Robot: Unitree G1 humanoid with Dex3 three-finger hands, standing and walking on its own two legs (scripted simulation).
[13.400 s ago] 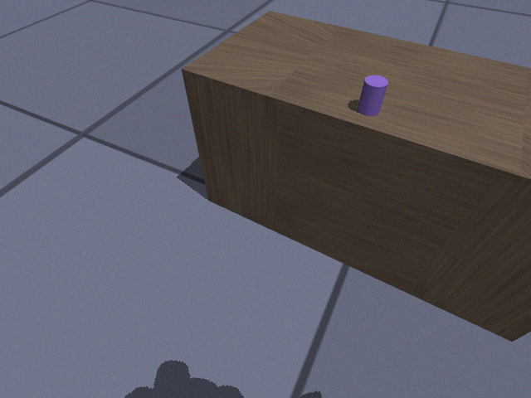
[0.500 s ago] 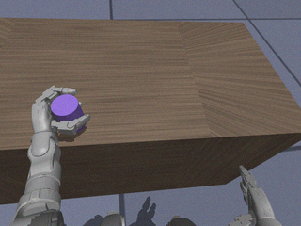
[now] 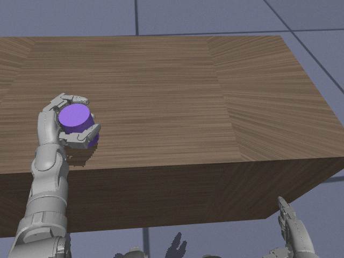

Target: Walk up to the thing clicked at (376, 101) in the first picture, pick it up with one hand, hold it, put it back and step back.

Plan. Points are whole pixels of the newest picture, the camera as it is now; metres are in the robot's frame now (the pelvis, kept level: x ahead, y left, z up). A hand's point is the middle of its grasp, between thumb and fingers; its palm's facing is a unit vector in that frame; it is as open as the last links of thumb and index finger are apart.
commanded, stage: settle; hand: left
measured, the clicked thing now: (80, 127) +0.41 +0.21 +0.07
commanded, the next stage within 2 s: lift in 0.32 s
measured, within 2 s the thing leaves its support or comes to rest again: neither
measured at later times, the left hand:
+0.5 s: hand (76, 113) +0.42 +0.20 +0.11, palm faces +0.15 -0.99 +0.00, open 8.9 cm
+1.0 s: hand (66, 104) +0.38 +0.19 +0.18, palm faces +0.16 -0.99 -0.01, open 9.0 cm
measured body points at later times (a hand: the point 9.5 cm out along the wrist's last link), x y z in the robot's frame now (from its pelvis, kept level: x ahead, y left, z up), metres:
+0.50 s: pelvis +0.00 +0.00 +0.01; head +0.04 +0.01 +0.46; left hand +0.40 +0.26 +0.11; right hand +0.15 -0.27 -0.04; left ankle +0.05 +0.12 -0.69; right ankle -0.02 -0.14 -0.69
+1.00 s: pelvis +0.00 +0.00 +0.03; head -0.01 +0.00 +0.48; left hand +0.36 +0.24 +0.18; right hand +0.16 -0.26 -0.02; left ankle +0.05 +0.12 -0.69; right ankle -0.02 -0.14 -0.69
